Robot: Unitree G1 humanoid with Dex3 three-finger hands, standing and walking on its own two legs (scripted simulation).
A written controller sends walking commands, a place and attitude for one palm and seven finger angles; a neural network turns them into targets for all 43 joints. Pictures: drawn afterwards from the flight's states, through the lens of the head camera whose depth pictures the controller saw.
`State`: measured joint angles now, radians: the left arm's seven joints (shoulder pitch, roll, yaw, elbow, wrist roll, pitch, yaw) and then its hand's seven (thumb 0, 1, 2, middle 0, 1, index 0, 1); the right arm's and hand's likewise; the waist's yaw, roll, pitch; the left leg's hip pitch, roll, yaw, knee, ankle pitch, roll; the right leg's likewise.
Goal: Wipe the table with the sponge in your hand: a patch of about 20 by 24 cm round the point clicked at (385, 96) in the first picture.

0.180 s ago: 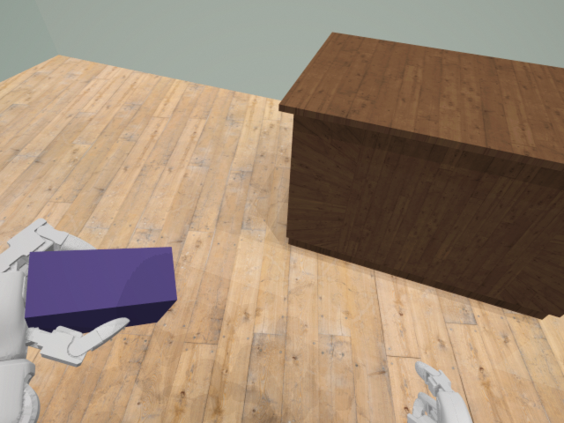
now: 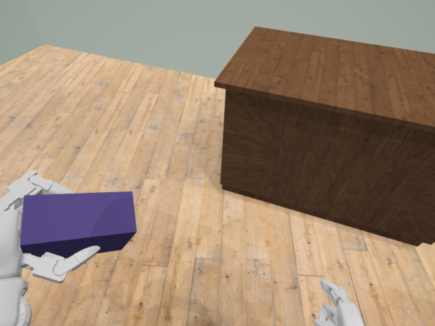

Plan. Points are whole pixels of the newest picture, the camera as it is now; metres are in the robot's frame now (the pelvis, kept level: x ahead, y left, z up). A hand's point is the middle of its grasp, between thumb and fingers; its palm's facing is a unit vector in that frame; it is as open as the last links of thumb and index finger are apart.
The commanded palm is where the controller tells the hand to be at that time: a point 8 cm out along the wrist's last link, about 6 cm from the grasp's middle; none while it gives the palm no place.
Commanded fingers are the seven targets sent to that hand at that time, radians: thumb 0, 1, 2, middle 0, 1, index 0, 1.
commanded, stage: stand and wait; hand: left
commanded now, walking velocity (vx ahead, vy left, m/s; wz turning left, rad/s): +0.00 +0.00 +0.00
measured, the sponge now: (97, 225) +0.23 +0.20 +0.14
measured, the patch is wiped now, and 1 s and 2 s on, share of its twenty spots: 0.00 0.00 0.00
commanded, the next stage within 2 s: look at it before walking up in 0.08 s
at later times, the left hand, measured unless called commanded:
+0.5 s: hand (52, 230) +0.20 +0.25 +0.15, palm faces +0.42 -0.83 -0.37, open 10.1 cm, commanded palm +0.15 +0.29 +0.18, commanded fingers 0.00 0.10 1.30 -1.20 -1.60 -1.20 -1.60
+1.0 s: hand (78, 166) +0.31 +0.25 +0.17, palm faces +0.41 -0.80 -0.44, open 10.1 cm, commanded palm +0.25 +0.29 +0.18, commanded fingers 0.00 0.10 1.30 -1.20 -1.60 -1.20 -1.60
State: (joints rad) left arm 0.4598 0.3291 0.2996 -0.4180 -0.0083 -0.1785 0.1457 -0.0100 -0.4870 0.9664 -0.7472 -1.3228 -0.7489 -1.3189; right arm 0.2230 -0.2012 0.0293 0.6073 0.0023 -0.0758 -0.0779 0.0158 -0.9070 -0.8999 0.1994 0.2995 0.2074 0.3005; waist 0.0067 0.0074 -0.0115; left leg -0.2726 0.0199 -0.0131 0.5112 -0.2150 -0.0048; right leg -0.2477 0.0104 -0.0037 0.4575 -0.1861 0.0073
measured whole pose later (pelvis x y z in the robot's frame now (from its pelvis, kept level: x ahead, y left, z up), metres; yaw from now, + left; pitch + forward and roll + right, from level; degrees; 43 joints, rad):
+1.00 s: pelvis +0.11 +0.00 +0.00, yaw +4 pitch +0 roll -2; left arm 0.51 0.38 0.36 -0.51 -0.01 -0.22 0.14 -0.01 -0.49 0.97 -0.75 -1.33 -0.75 -1.32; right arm 0.26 -0.14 0.03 0.64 -0.01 -0.10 -0.04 0.02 -0.91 -0.90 0.20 0.30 0.21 0.30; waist -0.03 0.01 0.02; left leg -0.15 0.06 0.01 0.50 -0.36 -0.01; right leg -0.50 -0.03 -0.12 0.92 -0.40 0.02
